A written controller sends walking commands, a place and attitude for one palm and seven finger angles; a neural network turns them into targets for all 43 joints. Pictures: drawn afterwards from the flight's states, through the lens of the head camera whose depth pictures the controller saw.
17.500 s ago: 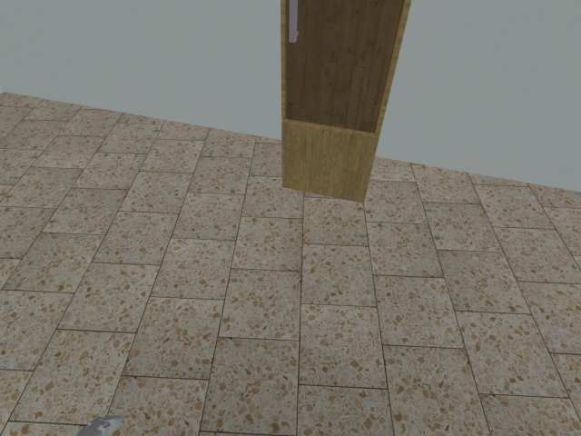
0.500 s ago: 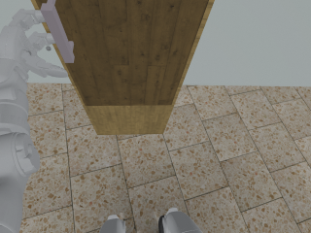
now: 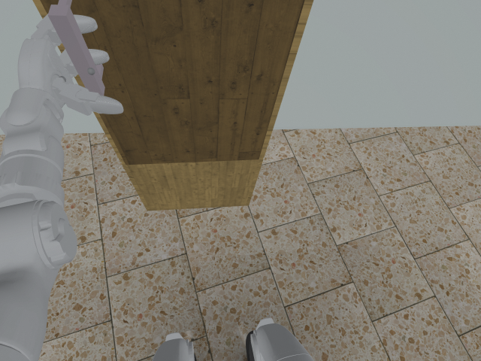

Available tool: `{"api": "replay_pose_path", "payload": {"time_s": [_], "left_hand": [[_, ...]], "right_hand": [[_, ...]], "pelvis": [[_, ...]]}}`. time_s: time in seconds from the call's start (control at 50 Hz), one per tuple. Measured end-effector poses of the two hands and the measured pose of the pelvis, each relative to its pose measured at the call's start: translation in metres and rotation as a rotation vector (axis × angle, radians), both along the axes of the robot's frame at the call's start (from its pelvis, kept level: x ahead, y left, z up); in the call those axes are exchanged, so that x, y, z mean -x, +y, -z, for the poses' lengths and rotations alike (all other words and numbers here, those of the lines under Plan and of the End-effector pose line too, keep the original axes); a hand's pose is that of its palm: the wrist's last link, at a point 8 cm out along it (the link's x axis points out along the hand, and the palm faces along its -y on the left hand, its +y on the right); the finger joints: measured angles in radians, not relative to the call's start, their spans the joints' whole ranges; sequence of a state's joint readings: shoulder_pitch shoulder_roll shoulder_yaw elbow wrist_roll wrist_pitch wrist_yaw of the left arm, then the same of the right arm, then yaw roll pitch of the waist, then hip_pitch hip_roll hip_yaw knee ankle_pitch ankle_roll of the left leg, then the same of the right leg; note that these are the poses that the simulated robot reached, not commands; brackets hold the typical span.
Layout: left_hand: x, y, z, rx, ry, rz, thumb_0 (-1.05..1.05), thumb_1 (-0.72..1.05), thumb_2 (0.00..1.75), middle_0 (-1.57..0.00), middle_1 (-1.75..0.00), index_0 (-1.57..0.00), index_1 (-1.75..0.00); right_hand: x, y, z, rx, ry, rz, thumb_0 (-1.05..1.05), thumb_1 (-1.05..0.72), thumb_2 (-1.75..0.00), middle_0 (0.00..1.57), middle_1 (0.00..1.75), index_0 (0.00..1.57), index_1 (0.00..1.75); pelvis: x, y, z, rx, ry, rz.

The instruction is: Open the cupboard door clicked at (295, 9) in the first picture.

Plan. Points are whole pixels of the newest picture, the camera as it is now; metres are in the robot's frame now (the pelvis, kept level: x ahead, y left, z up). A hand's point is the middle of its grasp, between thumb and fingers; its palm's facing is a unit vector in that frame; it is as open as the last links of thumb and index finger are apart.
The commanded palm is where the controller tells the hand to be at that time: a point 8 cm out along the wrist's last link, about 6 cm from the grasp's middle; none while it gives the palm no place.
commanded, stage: slide the fingers in behind the handle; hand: left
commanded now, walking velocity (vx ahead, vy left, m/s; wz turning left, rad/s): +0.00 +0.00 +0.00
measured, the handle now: (83, 47) +0.59 +0.17 +0.12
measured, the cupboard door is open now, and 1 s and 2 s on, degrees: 1 1 25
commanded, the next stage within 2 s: close the thumb around the handle in 0.42 s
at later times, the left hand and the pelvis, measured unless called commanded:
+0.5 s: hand (95, 72) +0.54 +0.15 +0.12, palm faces -0.07 -1.00 +0.00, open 14.0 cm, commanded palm +0.52 +0.20 +0.11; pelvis +0.00 +0.00 +0.00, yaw +0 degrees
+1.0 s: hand (96, 72) +0.55 +0.15 +0.11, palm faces -0.07 -1.00 +0.02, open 7.9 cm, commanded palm +0.53 +0.21 +0.11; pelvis +0.00 +0.00 +0.00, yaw +0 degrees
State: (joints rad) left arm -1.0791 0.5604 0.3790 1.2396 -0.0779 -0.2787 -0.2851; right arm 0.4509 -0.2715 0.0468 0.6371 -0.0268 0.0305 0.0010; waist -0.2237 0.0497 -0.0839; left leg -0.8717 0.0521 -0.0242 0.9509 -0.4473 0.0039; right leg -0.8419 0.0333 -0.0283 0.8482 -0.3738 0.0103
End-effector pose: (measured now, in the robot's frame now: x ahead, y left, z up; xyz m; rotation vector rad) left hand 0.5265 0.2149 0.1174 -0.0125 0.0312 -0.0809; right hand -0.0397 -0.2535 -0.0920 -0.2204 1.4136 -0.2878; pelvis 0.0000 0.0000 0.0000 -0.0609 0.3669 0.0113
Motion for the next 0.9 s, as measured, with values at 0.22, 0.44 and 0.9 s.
{"api": "replay_pose_path", "payload": {"time_s": [0.22,0.44,0.9], "left_hand": [[-0.002,-0.005,0.003,-0.021,0.004,-0.030,-0.01,-0.50,0.30,-0.30,-1.20,-0.31,-1.20],[0.002,-0.002,0.000,-0.014,0.007,-0.016,-0.01,-0.50,0.30,-0.29,-1.20,-0.30,-1.20],[0.003,-0.001,0.002,-0.014,0.011,-0.007,0.00,0.10,0.56,-0.34,-1.26,-0.35,-1.26]], "right_hand": [[0.000,0.000,0.001,-0.005,-0.016,0.009,0.00,-0.90,-0.90,0.21,0.30,0.20,0.30],[-0.007,-0.004,0.001,-0.003,-0.011,-0.007,0.00,-0.90,-0.90,0.21,0.30,0.20,0.30],[-0.013,-0.008,0.002,0.007,-0.016,-0.021,0.00,-0.90,-0.90,0.21,0.30,0.20,0.30]], "pelvis": [[0.000,0.001,0.000,-0.007,-0.002,0.012],[-0.003,-0.001,-0.001,-0.007,-0.008,0.001],[-0.002,-0.003,-0.001,-0.005,-0.006,-0.007]]}}
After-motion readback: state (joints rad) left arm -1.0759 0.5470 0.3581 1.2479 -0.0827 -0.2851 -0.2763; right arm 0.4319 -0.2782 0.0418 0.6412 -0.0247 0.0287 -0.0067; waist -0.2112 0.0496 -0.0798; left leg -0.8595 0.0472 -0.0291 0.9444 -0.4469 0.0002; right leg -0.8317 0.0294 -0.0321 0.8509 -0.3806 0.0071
